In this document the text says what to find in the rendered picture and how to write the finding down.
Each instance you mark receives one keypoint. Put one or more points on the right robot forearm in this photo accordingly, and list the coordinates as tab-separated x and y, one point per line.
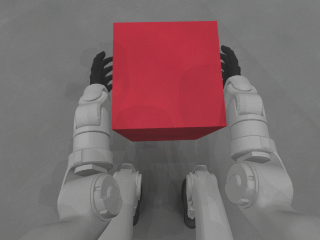
250	140

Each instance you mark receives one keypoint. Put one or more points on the right robot upper arm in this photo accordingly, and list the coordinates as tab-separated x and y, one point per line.
264	194

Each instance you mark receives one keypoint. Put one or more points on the robot left shin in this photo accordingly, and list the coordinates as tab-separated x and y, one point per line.
127	166

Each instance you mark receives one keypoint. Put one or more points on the carton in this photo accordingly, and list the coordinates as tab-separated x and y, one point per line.
167	80

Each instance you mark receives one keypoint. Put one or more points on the right robot hand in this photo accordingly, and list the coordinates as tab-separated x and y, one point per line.
230	64

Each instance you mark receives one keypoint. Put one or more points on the left robot upper arm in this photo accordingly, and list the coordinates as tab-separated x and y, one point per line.
85	206

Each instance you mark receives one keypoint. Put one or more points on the left robot forearm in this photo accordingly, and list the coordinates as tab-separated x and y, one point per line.
91	135

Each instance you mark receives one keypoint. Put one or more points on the right robot thigh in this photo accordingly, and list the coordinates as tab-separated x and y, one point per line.
211	222

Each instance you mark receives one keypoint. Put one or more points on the left robot hand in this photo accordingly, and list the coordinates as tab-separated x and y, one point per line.
98	72

